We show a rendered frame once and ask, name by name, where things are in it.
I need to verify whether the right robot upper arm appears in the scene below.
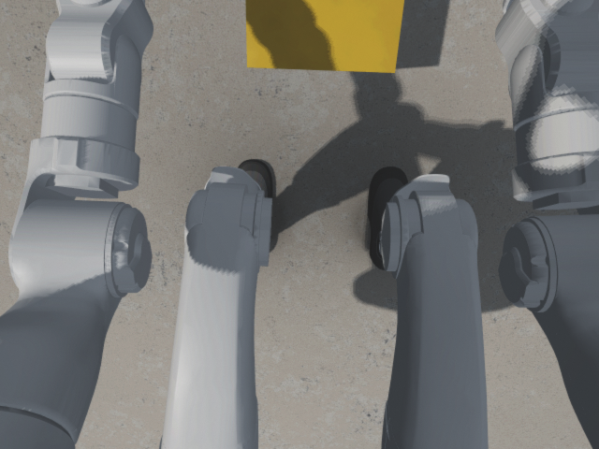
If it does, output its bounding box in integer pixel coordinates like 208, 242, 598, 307
498, 214, 599, 449

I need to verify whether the right robot forearm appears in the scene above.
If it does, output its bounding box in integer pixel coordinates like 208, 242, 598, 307
495, 0, 599, 215

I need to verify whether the right robot thigh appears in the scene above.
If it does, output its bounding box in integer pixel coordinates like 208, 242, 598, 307
381, 191, 489, 449

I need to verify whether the left robot upper arm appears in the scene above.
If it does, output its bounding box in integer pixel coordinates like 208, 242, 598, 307
0, 199, 153, 449

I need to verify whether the left robot forearm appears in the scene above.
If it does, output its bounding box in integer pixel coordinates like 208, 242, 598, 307
8, 0, 153, 288

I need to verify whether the carton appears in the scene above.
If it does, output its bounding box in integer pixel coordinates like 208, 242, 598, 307
245, 0, 404, 73

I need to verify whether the robot right foot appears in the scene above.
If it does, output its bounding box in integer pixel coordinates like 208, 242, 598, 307
368, 167, 408, 270

